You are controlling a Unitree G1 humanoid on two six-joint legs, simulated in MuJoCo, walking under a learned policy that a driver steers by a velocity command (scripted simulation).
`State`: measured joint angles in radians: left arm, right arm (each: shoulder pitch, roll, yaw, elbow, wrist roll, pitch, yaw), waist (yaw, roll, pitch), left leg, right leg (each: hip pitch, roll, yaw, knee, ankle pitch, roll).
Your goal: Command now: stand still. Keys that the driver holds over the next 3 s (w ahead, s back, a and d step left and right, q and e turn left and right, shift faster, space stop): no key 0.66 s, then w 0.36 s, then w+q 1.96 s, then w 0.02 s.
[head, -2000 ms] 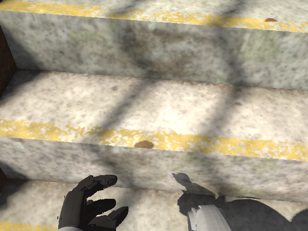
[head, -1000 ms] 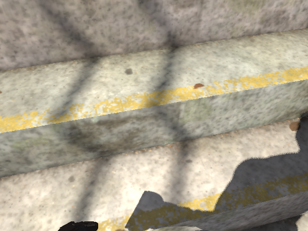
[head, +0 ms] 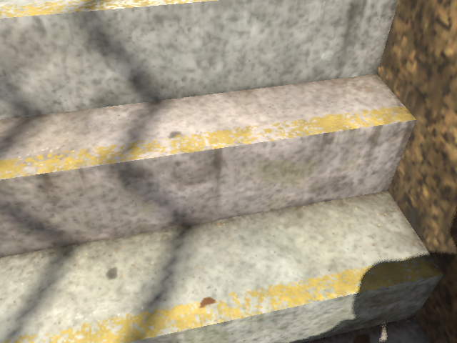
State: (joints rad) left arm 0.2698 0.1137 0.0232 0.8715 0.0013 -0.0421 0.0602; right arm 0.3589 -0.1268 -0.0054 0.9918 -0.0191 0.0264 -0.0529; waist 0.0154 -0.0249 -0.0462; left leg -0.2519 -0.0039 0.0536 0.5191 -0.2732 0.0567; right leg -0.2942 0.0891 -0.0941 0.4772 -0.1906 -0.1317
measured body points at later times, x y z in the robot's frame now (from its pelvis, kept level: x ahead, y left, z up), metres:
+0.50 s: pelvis +0.02 +0.02 +0.01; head +0.02 +0.02 +0.46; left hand +0.01 +0.22 -0.15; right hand +0.00 -0.18 -0.15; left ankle +0.00 +0.11 -0.73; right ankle +0.04 -0.04 -0.73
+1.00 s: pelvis +0.07 +0.00 +0.00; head +0.07 -0.04 +0.45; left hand +0.16 +0.24 -0.12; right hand +0.00 -0.24 -0.17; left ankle +0.00 +0.11 -0.73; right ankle +0.02 -0.11 -0.59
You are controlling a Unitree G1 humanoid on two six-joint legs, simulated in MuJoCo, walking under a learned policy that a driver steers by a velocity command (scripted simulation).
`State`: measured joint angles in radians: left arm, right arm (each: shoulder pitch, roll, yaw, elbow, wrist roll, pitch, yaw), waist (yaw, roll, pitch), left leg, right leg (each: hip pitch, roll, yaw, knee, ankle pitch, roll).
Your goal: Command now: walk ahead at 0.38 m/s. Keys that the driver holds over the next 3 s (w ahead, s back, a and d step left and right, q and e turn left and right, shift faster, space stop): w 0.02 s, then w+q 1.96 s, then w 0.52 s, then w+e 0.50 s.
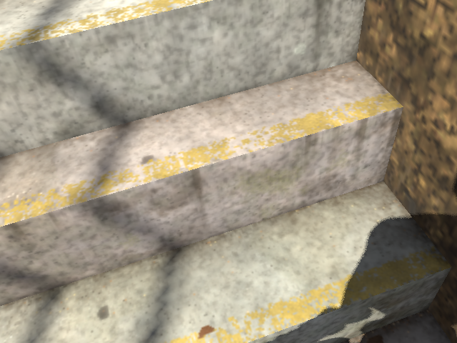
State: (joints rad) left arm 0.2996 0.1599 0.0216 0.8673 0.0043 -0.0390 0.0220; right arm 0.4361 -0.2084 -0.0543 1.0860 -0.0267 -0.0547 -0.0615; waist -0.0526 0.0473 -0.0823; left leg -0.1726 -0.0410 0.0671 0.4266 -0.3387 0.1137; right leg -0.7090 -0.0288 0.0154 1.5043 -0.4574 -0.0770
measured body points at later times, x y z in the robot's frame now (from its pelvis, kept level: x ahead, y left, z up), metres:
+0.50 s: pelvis +0.24 -0.15 +0.17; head +0.28 -0.15 +0.62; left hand +0.21 +0.11 +0.03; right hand +0.54 -0.33 +0.12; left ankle +0.26 -0.05 -0.24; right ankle +0.18 -0.25 -0.52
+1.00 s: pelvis +0.54 -0.08 +0.42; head +0.62 -0.07 +0.86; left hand +0.85 +0.12 +0.47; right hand +0.58 -0.36 +0.28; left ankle +0.49 -0.06 -0.32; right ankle +0.62 -0.17 +0.05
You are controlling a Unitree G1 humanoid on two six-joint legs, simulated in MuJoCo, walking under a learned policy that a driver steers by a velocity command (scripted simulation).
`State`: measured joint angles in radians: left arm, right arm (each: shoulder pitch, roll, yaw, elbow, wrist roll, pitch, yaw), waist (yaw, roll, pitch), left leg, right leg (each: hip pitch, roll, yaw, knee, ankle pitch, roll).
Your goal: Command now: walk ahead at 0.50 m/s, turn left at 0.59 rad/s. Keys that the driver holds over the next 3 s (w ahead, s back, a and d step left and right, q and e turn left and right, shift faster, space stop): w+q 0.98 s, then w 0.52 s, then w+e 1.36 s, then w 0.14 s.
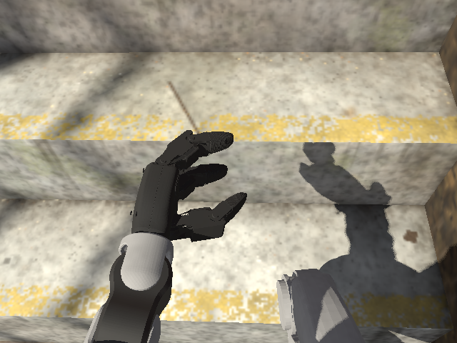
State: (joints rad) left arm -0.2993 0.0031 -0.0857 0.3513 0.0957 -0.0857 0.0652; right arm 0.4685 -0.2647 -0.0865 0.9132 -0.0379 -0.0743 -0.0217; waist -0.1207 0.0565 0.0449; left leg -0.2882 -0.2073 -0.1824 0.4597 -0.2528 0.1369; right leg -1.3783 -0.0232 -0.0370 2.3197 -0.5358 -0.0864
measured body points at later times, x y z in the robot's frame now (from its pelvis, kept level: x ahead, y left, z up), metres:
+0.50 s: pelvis +0.04 +0.06 +0.13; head +0.04 +0.07 +0.58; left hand +0.25 +0.33 +0.06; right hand +0.20 -0.17 +0.03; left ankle +0.02 +0.18 -0.53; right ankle +0.16 -0.13 -0.49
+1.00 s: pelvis -0.06 +0.15 +0.01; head -0.06 +0.20 +0.46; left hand +0.09 +0.40 -0.09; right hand -0.06 -0.10 -0.10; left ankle -0.03 +0.21 -0.74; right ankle -0.04 +0.02 -0.53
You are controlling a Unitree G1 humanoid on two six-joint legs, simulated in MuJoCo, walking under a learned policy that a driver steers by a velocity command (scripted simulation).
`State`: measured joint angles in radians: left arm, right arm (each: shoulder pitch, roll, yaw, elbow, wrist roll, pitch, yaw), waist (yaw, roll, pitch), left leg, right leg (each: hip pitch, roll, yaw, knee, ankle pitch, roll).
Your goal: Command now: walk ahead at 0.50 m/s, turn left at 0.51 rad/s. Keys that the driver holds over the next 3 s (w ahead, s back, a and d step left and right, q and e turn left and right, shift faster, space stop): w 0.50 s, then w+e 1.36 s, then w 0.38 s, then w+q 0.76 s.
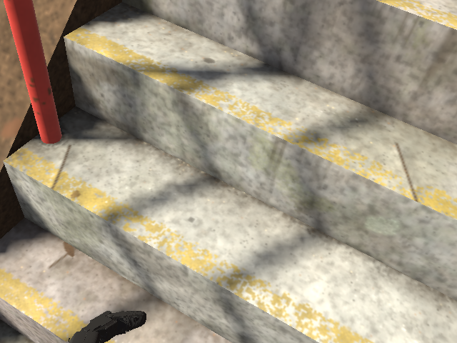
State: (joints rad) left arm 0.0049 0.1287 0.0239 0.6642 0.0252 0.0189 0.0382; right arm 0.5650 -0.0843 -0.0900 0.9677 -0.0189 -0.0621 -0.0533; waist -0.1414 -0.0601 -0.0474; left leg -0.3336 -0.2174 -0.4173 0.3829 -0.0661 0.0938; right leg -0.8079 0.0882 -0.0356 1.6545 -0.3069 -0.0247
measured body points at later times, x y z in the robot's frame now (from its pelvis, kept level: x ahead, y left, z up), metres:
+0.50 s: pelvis +0.04 -0.01 -0.02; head +0.04 -0.04 +0.43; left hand -0.01 +0.22 -0.15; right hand +0.18 -0.23 -0.16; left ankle +0.09 +0.14 -0.63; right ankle -0.04 -0.11 -0.75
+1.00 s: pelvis +0.17 +0.06 +0.00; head +0.16 +0.05 +0.45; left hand +0.38 +0.26 -0.08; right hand +0.22 -0.21 -0.14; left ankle +0.17 +0.15 -0.75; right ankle +0.09 -0.04 -0.33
